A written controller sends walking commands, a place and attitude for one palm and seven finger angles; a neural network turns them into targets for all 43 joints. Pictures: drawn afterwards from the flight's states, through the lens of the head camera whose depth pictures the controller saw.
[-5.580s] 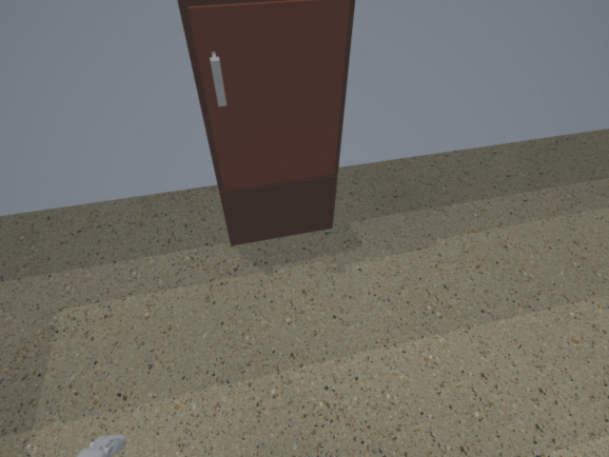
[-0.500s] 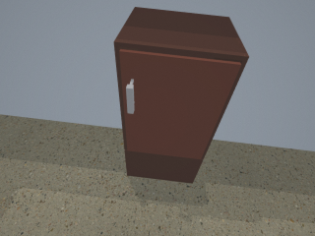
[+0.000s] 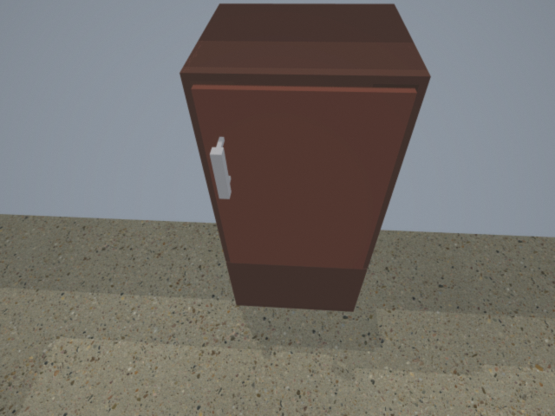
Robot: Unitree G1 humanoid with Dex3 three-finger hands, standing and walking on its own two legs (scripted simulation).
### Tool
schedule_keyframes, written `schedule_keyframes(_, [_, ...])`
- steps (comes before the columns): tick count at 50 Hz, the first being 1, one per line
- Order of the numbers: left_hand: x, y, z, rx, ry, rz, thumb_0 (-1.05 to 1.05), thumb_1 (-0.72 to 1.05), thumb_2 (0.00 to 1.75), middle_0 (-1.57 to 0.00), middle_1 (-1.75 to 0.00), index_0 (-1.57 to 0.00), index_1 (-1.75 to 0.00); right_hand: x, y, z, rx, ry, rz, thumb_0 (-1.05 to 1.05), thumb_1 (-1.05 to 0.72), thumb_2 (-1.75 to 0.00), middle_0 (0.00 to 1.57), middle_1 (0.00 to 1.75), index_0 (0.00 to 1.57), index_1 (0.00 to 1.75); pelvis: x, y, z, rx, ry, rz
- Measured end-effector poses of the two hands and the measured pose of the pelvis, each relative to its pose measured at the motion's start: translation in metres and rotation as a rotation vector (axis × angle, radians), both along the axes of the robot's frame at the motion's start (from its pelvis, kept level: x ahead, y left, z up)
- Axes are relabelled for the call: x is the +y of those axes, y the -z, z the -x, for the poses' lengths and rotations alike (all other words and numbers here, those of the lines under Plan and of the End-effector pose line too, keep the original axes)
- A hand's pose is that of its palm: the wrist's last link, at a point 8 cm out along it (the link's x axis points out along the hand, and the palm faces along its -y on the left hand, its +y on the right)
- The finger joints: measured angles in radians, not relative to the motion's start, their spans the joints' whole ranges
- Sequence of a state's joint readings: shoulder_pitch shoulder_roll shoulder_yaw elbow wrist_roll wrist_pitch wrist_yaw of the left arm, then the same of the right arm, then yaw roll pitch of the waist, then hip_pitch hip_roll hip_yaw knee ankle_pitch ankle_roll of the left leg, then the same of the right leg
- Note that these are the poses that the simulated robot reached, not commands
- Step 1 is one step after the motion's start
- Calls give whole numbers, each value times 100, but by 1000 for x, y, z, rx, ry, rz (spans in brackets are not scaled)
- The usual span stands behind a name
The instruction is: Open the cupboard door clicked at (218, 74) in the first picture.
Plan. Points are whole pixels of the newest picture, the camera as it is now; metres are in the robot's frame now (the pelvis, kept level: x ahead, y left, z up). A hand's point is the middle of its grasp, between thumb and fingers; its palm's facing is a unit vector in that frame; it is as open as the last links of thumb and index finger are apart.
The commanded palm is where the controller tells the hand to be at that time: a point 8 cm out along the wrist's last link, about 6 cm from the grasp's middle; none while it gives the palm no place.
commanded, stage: look again from close up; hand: left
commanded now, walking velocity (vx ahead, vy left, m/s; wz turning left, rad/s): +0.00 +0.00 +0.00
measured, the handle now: (223, 167) +0.60 +0.16 +0.00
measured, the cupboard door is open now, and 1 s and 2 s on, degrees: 0 0 0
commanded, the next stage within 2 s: come to a stop and stand still in 0.36 s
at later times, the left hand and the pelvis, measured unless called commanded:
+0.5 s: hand out of the picture +0.03 +0.16 -0.16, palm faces +0.03 -0.97 -0.24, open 7.3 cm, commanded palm none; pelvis +0.02 -0.02 +0.00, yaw +0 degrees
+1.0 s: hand out of the picture -0.01 +0.18 -0.17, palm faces +0.04 -0.98 -0.19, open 7.3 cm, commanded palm none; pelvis -0.01 +0.01 +0.00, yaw +1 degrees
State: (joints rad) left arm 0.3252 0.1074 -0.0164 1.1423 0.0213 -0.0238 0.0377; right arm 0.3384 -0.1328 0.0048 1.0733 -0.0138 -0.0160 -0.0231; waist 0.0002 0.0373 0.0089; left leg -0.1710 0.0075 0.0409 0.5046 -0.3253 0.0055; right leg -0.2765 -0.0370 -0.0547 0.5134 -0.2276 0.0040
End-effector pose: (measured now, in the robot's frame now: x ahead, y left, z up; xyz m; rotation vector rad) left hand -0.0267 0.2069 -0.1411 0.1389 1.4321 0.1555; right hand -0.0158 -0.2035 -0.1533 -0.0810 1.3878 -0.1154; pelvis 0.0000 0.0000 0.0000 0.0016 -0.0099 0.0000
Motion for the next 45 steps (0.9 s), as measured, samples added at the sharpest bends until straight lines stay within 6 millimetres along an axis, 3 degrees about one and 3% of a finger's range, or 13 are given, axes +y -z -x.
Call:
schedule_keyframes(9, [12, -11, -43, -97, 19, -60, 1, 92, 90, -20, -30, -20, -30, -1, 5, -9, -16, -5, -25, 1, -92, -90, 20, 30, 20, 30, -6, -1, -10, -7, 2, -12])
schedule_keyframes(16, [8, -13, -57, -107, 23, -66, 1, 93, 90, -20, -30, -20, -30, -11, 4, -9, 12, -11, -14, 0, -92, -90, 20, 30, 20, 30, -13, -2, -13, -1, 3, -15])
schedule_keyframes(25, [-1, -9, -51, -69, 11, -51, 1, 93, 90, -20, -30, -20, -30, -30, 0, -12, 45, -21, 17, 0, -91, -90, 20, 30, 20, 30, -22, -3, -16, 5, -1, -14])
schedule_keyframes(31, [-3, 2, -38, -62, 12, -35, 0, 92, 90, -20, -30, -20, -30, -40, -5, -31, -13, -20, 63, 0, -91, -90, 20, 30, 20, 30, -19, 2, -9, 2, -18, 1])
schedule_keyframes(38, [4, 6, -29, -83, -1, -7, 1, 92, 90, -20, -30, -21, -30, -31, -12, -47, -97, -39, 86, 0, -92, -90, 20, 30, 20, 30, -8, 1, -4, -22, -16, 2])
schedule_keyframes(45, [16, 4, -21, -97, -1, -2, 1, 92, 90, -20, -30, -20, -30, -22, -16, -38, -109, -46, 88, 0, -94, -90, 20, 30, 20, 30, 1, -1, 5, -28, -14, 1])
